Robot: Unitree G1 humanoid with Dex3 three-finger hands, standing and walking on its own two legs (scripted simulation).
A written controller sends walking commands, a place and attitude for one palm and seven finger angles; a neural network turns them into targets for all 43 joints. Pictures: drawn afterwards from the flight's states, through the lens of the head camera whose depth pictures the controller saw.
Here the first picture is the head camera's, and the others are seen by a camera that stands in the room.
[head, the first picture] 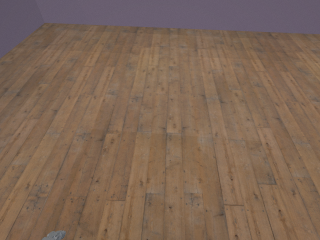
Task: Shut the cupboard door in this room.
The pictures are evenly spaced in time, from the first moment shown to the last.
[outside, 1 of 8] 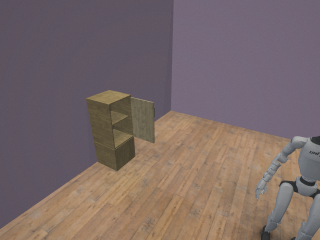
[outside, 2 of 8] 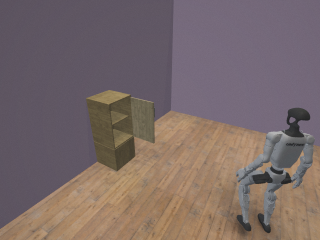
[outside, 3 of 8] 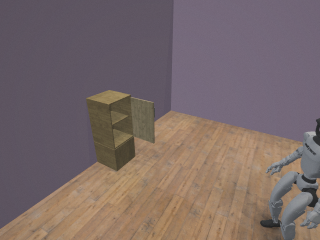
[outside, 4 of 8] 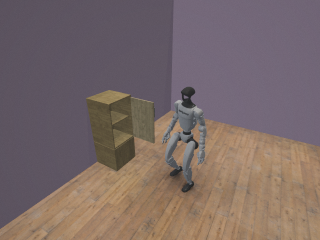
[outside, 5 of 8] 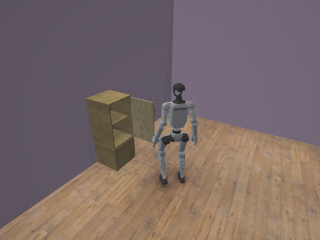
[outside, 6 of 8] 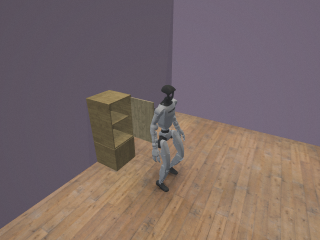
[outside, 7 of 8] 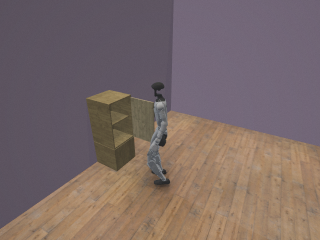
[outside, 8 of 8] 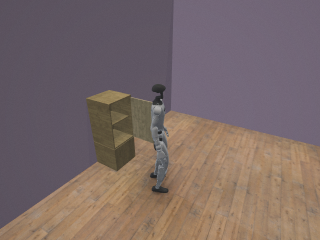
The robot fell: no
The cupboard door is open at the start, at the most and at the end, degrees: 90 90 90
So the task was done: no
